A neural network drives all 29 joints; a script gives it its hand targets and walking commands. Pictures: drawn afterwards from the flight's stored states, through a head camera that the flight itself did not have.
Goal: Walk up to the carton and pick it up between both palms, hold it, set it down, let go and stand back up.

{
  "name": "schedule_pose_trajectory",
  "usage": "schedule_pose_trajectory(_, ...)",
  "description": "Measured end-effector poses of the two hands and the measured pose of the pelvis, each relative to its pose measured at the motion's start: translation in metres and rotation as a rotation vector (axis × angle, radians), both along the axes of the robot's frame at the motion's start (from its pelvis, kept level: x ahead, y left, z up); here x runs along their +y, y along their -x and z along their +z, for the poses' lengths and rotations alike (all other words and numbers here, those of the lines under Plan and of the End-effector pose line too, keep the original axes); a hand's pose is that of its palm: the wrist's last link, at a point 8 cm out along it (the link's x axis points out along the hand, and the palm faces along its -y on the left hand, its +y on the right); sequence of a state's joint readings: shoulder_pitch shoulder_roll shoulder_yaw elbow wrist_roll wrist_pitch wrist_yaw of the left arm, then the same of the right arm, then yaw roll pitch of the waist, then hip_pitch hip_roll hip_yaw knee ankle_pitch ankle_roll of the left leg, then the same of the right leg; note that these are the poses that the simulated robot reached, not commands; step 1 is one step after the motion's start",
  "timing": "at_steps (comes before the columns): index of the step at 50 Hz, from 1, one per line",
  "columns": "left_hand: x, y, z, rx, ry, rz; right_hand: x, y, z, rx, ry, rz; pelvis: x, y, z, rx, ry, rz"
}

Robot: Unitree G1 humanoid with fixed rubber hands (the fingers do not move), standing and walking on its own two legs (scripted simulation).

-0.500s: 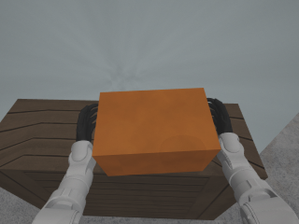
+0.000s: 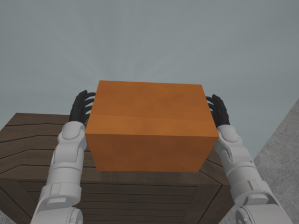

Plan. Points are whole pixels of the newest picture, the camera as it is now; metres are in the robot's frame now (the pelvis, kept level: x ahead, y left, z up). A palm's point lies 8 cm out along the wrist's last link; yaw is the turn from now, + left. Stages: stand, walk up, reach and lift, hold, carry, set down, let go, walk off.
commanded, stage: reach and lift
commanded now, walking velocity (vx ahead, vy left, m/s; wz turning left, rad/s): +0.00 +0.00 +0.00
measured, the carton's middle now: (149, 127) +0.38 +0.01 +0.11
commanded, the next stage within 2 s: hold in 1.02 s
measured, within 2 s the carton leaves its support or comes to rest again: neither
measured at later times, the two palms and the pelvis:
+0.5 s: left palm (79, 118) +0.36 +0.20 +0.16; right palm (226, 129) +0.34 -0.19 +0.14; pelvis +0.00 +0.02 +0.00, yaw -2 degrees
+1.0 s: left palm (79, 116) +0.36 +0.19 +0.17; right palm (229, 123) +0.34 -0.19 +0.16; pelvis +0.00 +0.01 +0.00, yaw -1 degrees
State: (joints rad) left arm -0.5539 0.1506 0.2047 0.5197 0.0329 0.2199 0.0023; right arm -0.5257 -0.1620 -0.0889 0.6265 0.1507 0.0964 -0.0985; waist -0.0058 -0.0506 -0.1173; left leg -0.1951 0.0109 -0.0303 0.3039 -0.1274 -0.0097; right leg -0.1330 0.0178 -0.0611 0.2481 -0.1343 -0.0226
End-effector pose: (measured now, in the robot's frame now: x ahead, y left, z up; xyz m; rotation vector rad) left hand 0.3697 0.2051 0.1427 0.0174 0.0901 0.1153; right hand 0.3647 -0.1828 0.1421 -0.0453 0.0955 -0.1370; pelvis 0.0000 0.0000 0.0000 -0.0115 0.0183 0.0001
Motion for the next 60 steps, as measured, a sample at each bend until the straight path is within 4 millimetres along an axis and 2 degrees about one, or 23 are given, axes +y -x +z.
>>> schedule_pose_trajectory(10,-0.005,0.005,-0.009,0.066,0.015,-0.040,-0.004,0.019,-0.013,0.064,-0.015,-0.040,0.007,-0.004,0.000,-0.057,-0.002,-0.008)
schedule_pose_trajectory(17,-0.007,0.012,0.001,0.042,0.001,-0.051,-0.007,0.030,-0.007,0.037,-0.026,-0.050,0.016,-0.005,0.000,-0.051,0.004,-0.023)
schedule_pose_trajectory(27,-0.008,0.007,0.016,0.054,0.007,-0.044,-0.008,0.025,0.005,0.039,-0.039,-0.041,0.022,-0.004,-0.001,-0.047,0.003,-0.027)
schedule_pose_trajectory(33,-0.010,0.003,0.013,0.090,0.009,-0.041,-0.010,0.021,0.004,0.072,-0.040,-0.042,0.022,-0.004,-0.001,-0.049,0.002,-0.029)
schedule_pose_trajectory(44,-0.011,0.011,0.025,0.047,0.013,-0.028,-0.011,0.023,0.019,0.025,-0.047,-0.030,0.018,-0.005,0.000,-0.048,0.004,-0.021)
schedule_pose_trajectory(60,-0.010,0.015,0.030,0.080,0.016,-0.024,-0.010,0.025,0.028,0.051,-0.052,-0.029,0.012,0.007,0.000,-0.060,-0.001,-0.015)
